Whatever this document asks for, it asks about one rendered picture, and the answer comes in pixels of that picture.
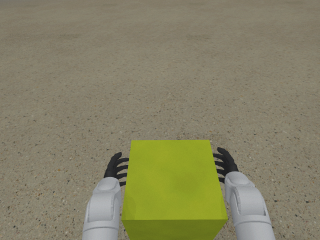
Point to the left robot hand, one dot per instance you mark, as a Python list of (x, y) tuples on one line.
[(112, 168)]

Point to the carton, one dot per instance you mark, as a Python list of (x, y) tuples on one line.
[(172, 191)]

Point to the right robot hand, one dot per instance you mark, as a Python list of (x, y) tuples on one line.
[(228, 163)]

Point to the robot right forearm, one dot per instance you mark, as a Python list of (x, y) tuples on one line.
[(248, 208)]

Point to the robot left forearm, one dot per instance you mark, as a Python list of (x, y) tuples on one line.
[(101, 221)]

